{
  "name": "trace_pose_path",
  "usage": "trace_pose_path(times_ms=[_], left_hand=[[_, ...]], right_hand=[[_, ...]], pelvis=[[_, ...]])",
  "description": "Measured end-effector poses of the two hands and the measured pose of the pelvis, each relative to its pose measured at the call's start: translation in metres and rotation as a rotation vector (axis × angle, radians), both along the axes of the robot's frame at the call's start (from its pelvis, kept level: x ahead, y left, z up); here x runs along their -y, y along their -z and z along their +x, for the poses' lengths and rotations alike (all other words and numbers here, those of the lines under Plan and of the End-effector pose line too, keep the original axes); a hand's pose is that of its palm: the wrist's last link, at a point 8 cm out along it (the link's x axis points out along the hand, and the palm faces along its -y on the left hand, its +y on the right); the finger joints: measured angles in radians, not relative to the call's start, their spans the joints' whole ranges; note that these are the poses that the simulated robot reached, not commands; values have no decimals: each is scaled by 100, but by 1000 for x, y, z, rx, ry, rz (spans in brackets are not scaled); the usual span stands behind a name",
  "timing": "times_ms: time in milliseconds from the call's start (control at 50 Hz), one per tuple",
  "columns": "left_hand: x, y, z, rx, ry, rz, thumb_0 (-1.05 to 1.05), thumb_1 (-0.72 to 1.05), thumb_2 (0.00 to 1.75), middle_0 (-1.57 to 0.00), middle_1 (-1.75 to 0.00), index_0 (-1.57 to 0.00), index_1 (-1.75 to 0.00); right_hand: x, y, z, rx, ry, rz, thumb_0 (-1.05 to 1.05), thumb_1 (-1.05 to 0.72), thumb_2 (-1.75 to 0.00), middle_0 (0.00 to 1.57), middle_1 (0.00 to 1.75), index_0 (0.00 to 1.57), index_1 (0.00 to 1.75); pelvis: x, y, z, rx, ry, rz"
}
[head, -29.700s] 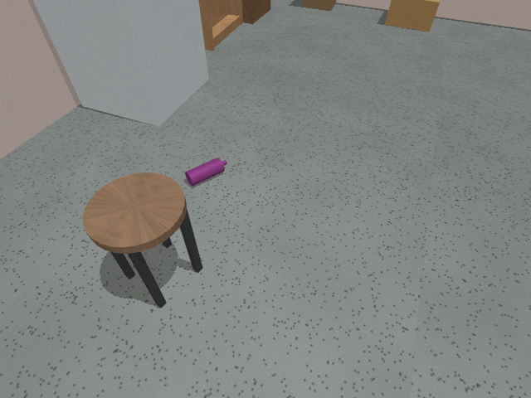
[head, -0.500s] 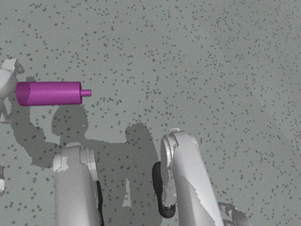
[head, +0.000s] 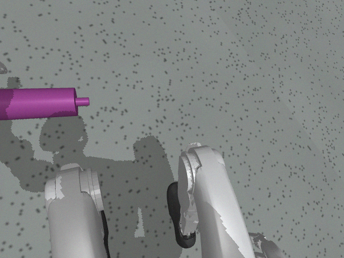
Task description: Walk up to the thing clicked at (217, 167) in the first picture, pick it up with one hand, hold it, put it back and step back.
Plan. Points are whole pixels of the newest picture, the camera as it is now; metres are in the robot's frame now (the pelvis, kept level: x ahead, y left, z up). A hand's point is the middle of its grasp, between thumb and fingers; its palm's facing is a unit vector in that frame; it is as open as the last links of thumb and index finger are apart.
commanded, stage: rise first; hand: left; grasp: from above
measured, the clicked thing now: (46, 103) +0.51 +0.26 -0.30
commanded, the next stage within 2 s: approach in 0.14 s
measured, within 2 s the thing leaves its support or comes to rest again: neither
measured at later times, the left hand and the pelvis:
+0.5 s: hand (13, 100) +0.48 +0.29 -0.17, palm faces -0.46 -0.01 -0.89, open 13.9 cm; pelvis +0.00 +0.00 +0.00, yaw +0 degrees
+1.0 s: hand (12, 100) +0.48 +0.30 -0.18, palm faces -0.54 -0.06 -0.84, open 14.0 cm; pelvis +0.00 -0.01 -0.01, yaw +0 degrees
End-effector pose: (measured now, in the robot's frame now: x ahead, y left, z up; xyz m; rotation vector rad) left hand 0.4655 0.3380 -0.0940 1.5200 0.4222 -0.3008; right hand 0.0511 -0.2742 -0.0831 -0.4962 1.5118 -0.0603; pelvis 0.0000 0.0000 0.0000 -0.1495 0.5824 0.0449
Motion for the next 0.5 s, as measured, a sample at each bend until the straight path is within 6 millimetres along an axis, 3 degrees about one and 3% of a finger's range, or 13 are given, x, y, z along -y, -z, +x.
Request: trace_pose_path(times_ms=[340,420,500], left_hand=[[6,11,8,-16,-15,2,0,-53,100,-7,-102,-8,-101],[20,15,11,-25,29,1,0,-50,97,-7,-104,-9,-102],[47,19,18,-15,94,-21,0,-49,95,-8,-106,-10,-103]], right_hand=[[-6,-2,-4,-5,17,9,0,-91,-90,20,30,21,30],[-6,-3,-6,-4,21,12,0,-91,-90,20,30,21,30],[-5,-5,-9,5,29,10,0,-91,-90,20,30,21,30]], pelvis=[[-2,0,3,-12,1,-10],[-2,0,2,-11,0,-9],[-2,1,1,-9,1,-8]])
